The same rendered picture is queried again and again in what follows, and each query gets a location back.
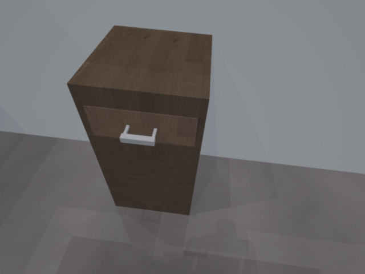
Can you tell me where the handle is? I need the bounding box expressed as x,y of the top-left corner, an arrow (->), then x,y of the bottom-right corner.
120,125 -> 157,146

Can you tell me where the cabinet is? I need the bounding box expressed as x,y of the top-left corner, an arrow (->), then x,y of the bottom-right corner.
67,25 -> 212,215

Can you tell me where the drawer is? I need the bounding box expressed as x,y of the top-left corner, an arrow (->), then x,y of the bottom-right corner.
83,105 -> 198,147

